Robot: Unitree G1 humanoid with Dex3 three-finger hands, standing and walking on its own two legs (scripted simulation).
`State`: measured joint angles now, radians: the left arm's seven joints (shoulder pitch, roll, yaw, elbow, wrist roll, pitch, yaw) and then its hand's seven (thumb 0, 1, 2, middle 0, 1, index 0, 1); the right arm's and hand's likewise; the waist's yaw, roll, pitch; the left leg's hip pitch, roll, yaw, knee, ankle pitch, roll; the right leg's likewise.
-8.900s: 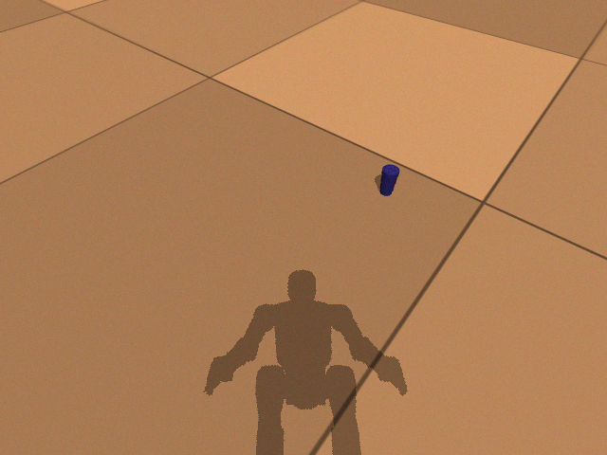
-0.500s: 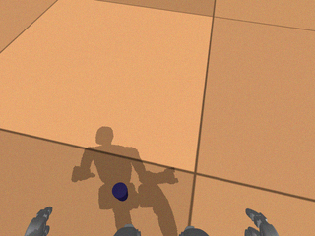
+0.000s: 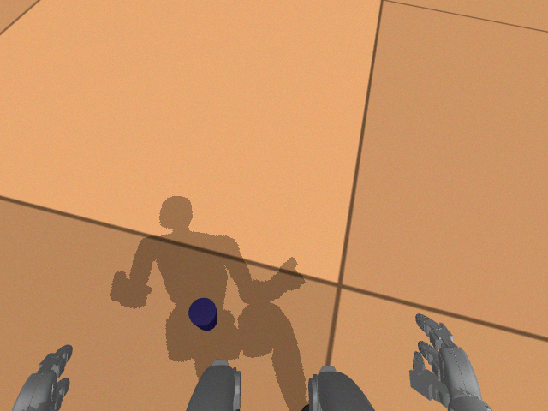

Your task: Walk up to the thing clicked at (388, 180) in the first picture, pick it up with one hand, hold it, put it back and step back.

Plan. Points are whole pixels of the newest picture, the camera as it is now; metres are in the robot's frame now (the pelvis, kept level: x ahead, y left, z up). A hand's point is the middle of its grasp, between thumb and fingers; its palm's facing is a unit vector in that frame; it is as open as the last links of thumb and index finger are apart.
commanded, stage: go down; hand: left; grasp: from the side
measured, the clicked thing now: (205, 316) +0.38 +0.19 -0.61
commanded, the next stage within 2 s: approach in 2.00 s
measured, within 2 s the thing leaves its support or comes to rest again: neither
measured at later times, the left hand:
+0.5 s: hand (85, 341) +0.25 +0.35 -0.21, palm faces +0.17 -0.96 -0.20, open 17.3 cm
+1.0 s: hand (79, 324) +0.29 +0.39 -0.26, palm faces +0.19 -0.98 -0.11, open 17.0 cm
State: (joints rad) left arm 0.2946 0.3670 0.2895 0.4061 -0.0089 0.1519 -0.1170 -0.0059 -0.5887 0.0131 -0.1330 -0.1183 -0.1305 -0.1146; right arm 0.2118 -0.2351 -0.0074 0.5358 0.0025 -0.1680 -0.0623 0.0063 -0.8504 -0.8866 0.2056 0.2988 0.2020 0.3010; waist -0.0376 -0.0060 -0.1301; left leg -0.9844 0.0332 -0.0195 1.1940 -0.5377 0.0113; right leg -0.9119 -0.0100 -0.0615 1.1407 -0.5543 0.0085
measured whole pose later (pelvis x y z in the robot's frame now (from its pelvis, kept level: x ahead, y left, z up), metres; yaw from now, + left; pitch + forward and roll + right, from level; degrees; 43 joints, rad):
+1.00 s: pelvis -0.08 +0.00 -0.24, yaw -6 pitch +33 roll -7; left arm -0.41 0.79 0.80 1.01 -0.20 -0.38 -0.65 -0.01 -0.45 0.09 -0.07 -0.08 -0.07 -0.08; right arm 0.10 -0.33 0.08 0.68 -0.03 -0.19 -0.05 0.00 -0.87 -0.90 0.21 0.30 0.20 0.30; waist -0.05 -0.04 -0.14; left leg -1.99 0.06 -0.09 2.07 -0.67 0.02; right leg -1.89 0.01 -0.10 2.00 -0.70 0.00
